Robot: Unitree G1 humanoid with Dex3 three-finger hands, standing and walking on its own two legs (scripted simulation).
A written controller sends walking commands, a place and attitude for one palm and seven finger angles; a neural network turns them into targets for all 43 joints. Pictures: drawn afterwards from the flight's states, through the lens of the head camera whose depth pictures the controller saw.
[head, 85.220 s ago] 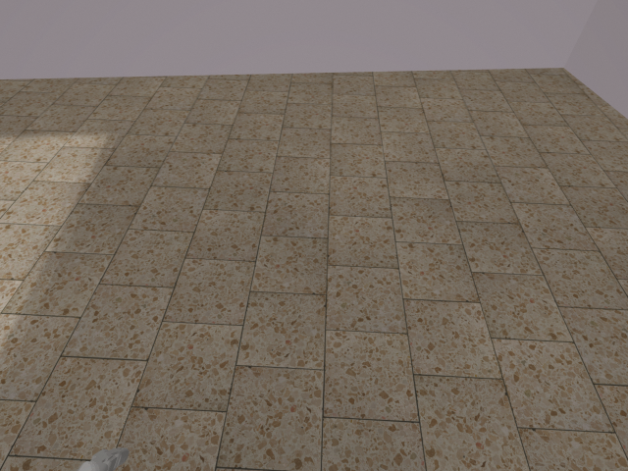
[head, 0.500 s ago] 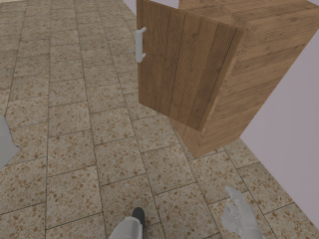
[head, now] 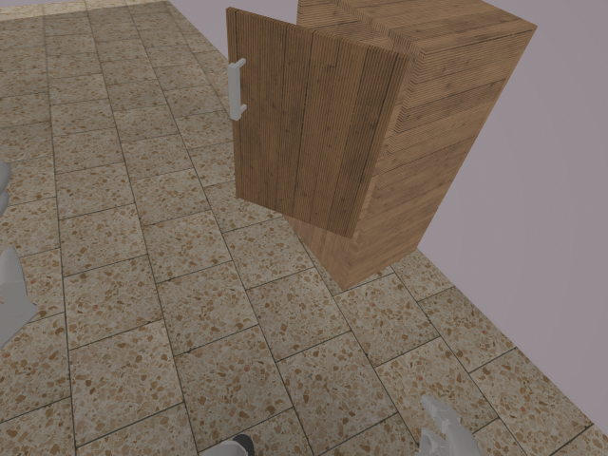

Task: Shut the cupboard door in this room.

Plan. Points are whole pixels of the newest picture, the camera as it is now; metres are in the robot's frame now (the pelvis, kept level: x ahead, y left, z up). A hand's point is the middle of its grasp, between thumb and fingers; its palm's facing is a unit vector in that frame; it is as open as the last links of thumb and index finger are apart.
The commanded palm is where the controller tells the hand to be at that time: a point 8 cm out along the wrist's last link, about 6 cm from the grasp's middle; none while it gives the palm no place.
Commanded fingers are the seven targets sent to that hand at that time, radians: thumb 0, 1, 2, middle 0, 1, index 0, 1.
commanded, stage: stop stepping back and stand still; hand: left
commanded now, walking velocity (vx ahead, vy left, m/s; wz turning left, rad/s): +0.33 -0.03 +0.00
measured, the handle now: (238, 89) +0.93 +0.15 -0.02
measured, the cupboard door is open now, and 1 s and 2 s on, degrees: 35 35 35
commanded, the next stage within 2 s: none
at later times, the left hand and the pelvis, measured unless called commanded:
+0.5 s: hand out of the picture +0.21 +0.30 +0.18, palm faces +0.45 -0.78 -0.43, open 7.4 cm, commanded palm +0.13 +0.34 +0.19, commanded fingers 0.00 0.90 0.90 -0.20 -0.30 -0.20 -0.30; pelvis +0.01 +0.03 +0.00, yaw +3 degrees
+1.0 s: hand out of the picture +0.16 +0.33 +0.18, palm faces +0.49 -0.76 -0.43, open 7.4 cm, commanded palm +0.09 +0.36 +0.19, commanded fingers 0.00 0.90 0.90 -0.20 -0.30 -0.20 -0.30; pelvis -0.03 +0.05 +0.01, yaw +3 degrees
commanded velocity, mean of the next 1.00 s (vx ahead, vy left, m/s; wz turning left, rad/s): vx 0.02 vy -0.02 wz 0.00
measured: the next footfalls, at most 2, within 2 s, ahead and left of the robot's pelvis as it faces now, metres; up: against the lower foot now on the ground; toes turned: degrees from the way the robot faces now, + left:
right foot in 0.04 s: +0.01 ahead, -0.06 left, +0.00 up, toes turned -1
left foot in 0.38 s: +0.04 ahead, +0.19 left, +0.00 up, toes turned +10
